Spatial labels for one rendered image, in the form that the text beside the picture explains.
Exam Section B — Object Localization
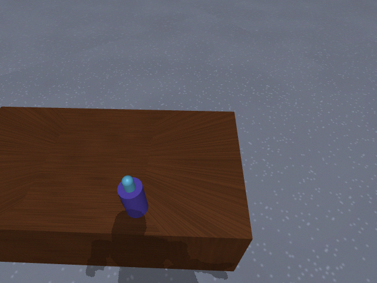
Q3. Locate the bottle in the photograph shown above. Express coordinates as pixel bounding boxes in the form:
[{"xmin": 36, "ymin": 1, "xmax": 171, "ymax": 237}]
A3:
[{"xmin": 117, "ymin": 175, "xmax": 148, "ymax": 218}]

